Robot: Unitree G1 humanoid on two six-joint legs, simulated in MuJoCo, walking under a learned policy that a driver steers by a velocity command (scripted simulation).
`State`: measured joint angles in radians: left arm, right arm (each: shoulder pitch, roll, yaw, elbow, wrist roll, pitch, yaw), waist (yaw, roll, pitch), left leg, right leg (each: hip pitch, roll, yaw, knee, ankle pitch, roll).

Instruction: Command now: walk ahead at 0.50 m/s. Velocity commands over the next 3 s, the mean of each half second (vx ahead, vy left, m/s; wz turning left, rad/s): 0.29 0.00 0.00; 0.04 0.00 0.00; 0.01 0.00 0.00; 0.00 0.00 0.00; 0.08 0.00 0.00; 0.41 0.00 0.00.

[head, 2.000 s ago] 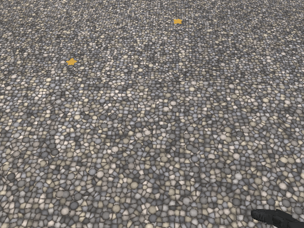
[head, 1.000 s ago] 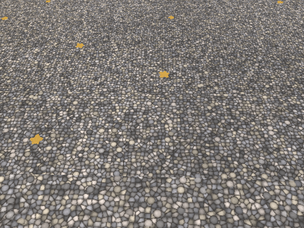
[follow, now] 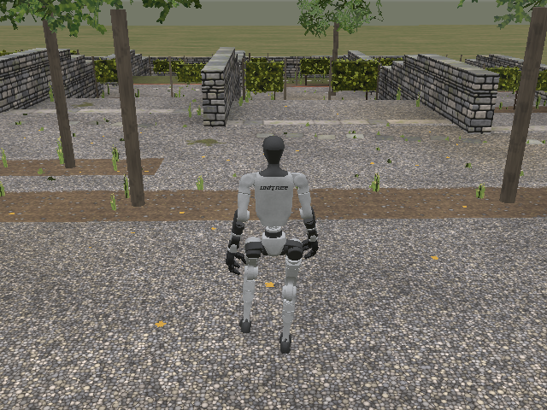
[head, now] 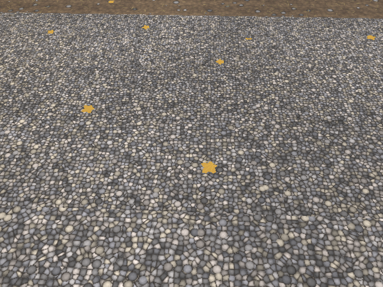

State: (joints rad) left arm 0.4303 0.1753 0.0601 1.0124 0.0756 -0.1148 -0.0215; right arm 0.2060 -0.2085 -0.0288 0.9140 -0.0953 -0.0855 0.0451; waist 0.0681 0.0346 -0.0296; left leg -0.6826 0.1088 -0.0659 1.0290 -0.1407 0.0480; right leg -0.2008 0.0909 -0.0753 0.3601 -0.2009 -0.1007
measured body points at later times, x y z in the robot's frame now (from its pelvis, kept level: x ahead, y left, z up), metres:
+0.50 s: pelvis +0.28 +0.08 -0.17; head +0.30 +0.08 +0.28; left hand +0.22 +0.30 -0.32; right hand +0.38 -0.16 -0.31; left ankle +0.34 +0.17 -0.91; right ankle +0.15 -0.06 -0.67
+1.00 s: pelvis +0.34 +0.07 -0.18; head +0.35 +0.06 +0.27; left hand +0.44 +0.32 -0.31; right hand +0.42 -0.18 -0.32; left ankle +0.34 +0.17 -0.91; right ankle +0.33 -0.06 -0.91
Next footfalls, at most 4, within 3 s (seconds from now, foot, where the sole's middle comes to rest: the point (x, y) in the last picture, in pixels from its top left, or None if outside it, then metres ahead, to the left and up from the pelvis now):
0.36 left None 0.38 0.17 -0.95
0.64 right None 0.37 -0.06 -0.95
2.88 left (170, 242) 0.76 0.18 -0.95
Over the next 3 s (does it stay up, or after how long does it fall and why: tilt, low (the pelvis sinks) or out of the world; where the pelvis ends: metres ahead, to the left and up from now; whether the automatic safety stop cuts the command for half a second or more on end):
stays up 0.64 0.10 -0.20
